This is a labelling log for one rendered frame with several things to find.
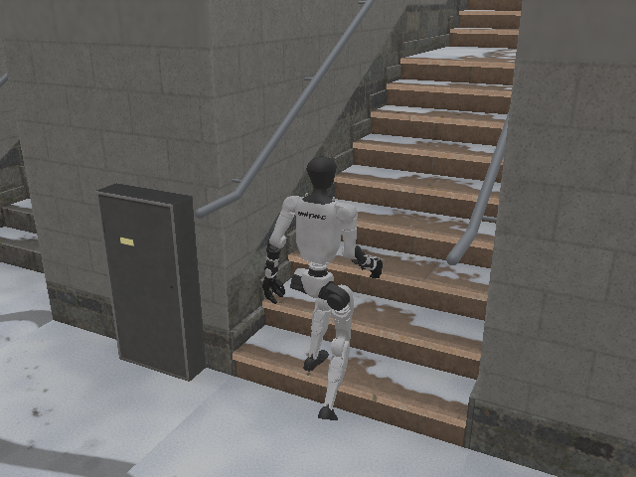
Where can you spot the left robot shin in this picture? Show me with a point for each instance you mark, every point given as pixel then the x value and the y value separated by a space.
pixel 320 322

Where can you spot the right robot upper arm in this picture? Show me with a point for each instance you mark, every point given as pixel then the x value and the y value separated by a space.
pixel 347 215

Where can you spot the right robot forearm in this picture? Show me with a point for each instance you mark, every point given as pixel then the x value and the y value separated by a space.
pixel 365 262

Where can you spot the robot right thigh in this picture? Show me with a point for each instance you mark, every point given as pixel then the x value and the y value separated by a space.
pixel 340 299

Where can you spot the robot left hand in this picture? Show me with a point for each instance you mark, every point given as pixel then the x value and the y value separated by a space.
pixel 275 285

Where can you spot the robot right hand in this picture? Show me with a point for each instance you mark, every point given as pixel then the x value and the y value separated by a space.
pixel 377 271

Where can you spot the left robot forearm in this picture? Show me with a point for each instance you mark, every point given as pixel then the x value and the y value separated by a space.
pixel 272 260

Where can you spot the left robot upper arm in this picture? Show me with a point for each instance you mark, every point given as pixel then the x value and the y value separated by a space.
pixel 283 222

